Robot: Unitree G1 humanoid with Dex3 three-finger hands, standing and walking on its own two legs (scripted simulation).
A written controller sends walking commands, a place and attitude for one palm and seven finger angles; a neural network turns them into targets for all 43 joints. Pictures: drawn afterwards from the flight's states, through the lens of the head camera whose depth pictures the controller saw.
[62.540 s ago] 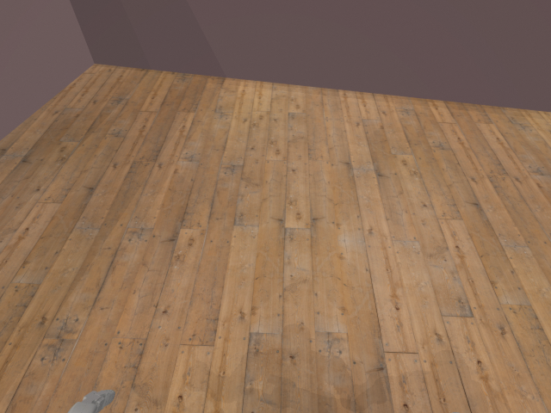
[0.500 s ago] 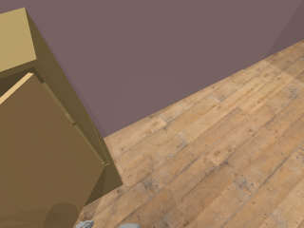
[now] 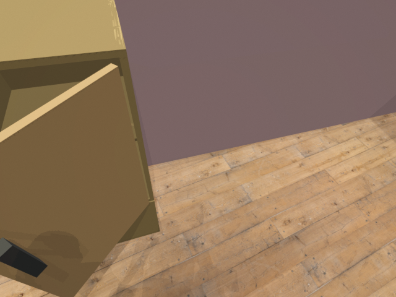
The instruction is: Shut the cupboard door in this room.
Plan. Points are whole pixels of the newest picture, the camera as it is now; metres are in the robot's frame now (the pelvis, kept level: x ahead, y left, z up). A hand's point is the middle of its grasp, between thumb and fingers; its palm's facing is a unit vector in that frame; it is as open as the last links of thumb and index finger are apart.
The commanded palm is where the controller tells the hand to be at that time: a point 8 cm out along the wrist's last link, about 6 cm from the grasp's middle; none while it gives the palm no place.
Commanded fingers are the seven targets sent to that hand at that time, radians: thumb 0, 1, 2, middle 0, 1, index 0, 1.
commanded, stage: turn or walk to find it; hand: left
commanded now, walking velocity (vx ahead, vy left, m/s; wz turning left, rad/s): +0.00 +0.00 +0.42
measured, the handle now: (13, 252) +0.17 +0.33 +0.03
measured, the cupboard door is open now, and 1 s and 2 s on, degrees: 42 42 42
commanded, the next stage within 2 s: stand and wait in 0.28 s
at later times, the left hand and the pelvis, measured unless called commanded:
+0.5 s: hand out of the picture +0.06 +0.15 -0.14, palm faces +0.19 -0.94 -0.28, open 7.3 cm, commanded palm none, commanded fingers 0.00 0.90 0.90 -0.20 -0.30 -0.20 -0.30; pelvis +0.01 -0.04 +0.00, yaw +10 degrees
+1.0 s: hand out of the picture +0.01 +0.17 -0.17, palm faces +0.32 -0.92 -0.24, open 7.4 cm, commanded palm none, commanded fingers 0.00 0.90 0.90 -0.20 -0.30 -0.20 -0.30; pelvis +0.02 -0.04 +0.00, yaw +16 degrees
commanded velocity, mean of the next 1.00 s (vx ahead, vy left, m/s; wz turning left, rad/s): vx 0.00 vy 0.00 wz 0.28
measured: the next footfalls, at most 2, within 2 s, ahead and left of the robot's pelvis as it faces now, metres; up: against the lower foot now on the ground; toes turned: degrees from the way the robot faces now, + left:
right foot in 0.34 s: +0.06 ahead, -0.14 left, +0.00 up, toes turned +3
left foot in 0.70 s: +0.01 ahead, +0.10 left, +0.00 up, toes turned +14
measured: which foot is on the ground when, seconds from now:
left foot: down 0.00-0.34, up 0.36-0.68, down 0.70-1.00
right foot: up 0.00-0.32, down 0.34-0.72, up 0.74-1.00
